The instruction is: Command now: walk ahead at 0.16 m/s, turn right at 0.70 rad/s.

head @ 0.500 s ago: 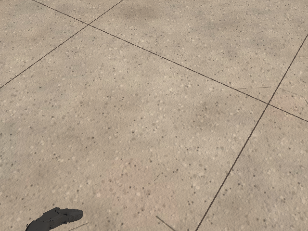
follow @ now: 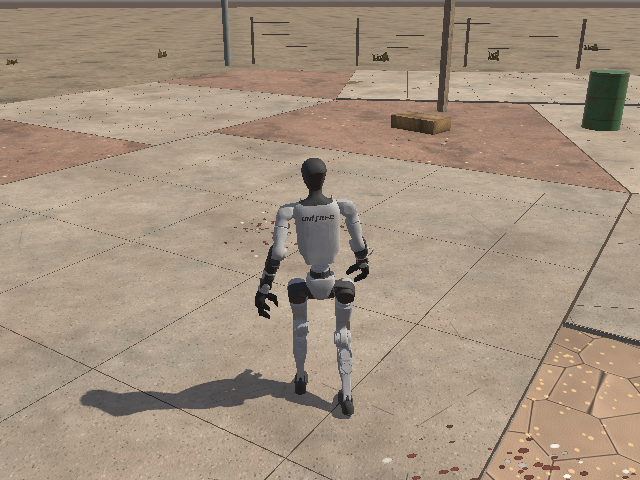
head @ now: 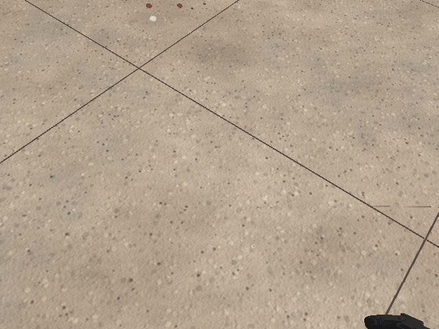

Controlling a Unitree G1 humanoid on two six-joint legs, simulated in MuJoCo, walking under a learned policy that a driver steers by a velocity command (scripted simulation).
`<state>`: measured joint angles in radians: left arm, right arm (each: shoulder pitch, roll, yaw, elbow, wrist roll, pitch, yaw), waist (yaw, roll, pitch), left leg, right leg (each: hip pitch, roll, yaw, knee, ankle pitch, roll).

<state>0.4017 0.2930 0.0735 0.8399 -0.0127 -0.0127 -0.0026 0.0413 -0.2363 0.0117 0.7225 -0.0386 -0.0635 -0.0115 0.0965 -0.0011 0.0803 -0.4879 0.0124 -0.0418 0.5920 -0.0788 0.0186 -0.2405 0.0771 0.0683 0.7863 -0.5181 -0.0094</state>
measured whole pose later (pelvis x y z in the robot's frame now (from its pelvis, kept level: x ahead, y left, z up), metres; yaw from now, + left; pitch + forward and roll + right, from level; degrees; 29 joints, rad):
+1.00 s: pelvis +0.04 +0.01 +0.02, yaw -37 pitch +0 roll -1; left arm 0.19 0.28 0.04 0.72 0.00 0.07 -0.01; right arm 0.19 -0.22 -0.01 0.72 -0.02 0.01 -0.02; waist -0.01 -0.04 0.05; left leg -0.24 -0.01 0.01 0.46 -0.21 0.04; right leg -0.26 0.06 0.08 0.70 -0.46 0.02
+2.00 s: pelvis +0.03 +0.00 +0.02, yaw -37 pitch -1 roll +0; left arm 0.29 0.18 -0.01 1.11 0.01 0.00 0.04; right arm 0.25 -0.18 -0.02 1.15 -0.01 0.02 -0.03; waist 0.00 0.00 0.01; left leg -0.20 -0.02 0.00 0.44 -0.29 0.03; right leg -0.11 0.05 0.05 0.42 -0.32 -0.04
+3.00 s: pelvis +0.55 -0.37 +0.01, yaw -32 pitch +0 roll -3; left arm 0.49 0.23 0.05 1.06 0.02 -0.13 -0.02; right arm 0.10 -0.24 -0.03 0.83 -0.02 -0.06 0.05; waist 0.04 0.03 0.01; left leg -0.80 0.11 -0.02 0.98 0.01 0.10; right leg 0.08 0.11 -0.17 0.21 -0.31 -0.08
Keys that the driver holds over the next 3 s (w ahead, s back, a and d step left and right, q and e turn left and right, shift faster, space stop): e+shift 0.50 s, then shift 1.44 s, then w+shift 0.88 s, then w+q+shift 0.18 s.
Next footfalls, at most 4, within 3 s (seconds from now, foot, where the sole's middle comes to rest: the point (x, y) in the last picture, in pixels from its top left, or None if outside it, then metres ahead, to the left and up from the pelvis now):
0.38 right None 0.03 -0.11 -0.76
0.78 left None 0.14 0.05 -0.76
1.06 right None -0.03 -0.08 -0.76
2.70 right None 0.45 -0.37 -0.76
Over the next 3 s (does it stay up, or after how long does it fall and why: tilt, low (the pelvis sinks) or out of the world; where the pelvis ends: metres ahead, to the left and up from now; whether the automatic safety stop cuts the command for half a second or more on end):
stays up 0.55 -0.37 0.01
